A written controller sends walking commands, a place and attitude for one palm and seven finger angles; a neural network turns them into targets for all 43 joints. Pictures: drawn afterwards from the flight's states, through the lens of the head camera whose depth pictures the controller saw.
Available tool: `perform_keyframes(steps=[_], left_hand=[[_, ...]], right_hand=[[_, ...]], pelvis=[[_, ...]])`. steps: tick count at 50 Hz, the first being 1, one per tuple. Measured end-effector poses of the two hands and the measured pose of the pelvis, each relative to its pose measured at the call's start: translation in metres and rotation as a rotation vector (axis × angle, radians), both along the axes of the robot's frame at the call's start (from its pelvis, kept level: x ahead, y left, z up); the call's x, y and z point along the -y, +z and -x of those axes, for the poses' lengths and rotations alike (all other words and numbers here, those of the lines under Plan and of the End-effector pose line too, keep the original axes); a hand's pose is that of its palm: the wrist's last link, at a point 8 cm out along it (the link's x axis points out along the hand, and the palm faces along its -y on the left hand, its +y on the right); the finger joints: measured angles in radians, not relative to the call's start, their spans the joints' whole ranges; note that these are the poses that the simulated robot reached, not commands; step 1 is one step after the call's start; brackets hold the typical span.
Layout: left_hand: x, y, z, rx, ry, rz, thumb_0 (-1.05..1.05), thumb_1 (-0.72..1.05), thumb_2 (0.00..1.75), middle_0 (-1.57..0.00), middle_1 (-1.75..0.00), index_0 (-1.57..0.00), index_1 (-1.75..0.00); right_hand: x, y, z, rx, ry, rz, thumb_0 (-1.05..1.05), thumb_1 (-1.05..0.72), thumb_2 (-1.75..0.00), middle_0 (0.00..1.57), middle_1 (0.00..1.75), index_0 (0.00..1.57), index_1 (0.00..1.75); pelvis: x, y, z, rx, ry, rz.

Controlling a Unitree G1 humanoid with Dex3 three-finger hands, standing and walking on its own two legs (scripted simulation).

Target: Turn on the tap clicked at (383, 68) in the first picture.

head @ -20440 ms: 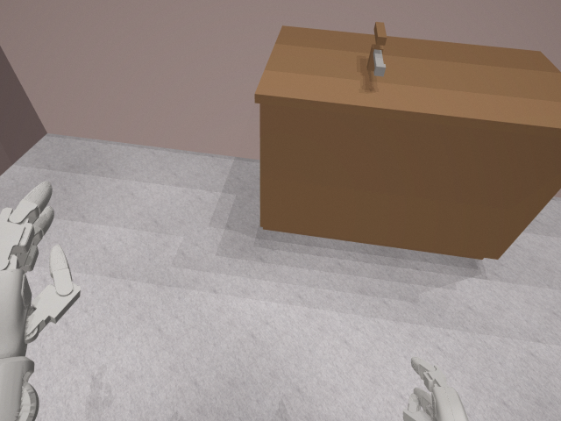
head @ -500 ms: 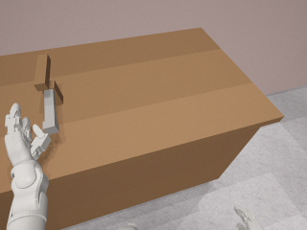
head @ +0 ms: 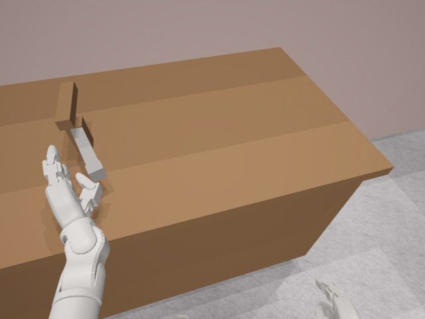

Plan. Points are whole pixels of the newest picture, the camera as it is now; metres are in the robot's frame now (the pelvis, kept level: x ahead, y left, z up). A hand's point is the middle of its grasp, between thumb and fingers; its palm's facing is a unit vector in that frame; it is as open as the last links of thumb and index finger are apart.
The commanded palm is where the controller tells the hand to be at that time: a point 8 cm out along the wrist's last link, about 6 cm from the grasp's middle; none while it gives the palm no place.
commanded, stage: push the lever round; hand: left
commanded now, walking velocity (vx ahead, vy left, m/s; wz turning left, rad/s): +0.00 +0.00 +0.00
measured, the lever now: (96, 171) +0.36 +0.25 +0.08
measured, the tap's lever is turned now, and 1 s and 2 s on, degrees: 17 45 73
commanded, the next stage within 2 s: lift the hand up off the lever in 1.86 s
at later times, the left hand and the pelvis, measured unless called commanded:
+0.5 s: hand (115, 178) +0.35 +0.21 +0.07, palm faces +0.72 -0.69 -0.07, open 7.8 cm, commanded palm +0.31 +0.23 +0.07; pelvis +0.00 -0.01 +0.00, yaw +0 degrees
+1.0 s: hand (135, 163) +0.39 +0.18 +0.07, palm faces +0.78 -0.62 -0.07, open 7.8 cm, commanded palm +0.34 +0.20 +0.07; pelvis -0.01 -0.01 +0.00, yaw +0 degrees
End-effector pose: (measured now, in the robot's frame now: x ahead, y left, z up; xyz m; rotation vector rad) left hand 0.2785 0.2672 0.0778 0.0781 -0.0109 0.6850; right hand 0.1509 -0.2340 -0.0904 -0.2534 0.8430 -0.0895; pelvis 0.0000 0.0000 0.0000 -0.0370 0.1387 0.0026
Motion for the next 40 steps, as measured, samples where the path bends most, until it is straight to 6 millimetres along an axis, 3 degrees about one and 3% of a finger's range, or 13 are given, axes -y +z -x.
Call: perform_keyframes(steps=[26,40], left_hand=[[0.032,0.0,-0.02,-0.02,0.13,0.021,0.01,0.91,0.91,-0.15,-0.15,-0.15,-0.15],[0.054,0.001,-0.042,-0.036,0.175,0.042,0.01,0.91,0.91,-0.15,-0.15,-0.15,-0.15]], right_hand=[[0.014,-0.006,0.015,-0.071,-0.035,0.004,0.01,-0.9,-0.9,0.2,0.3,0.2,0.3],[0.012,-0.013,0.021,-0.101,-0.032,-0.009,0.01,-0.9,-0.9,0.2,0.3,0.2,0.3]], pelvis=[[0.009,0.0,0.005,0.002,0.003,-0.003],[0.011,-0.001,0.008,-0.017,0.005,-0.004]])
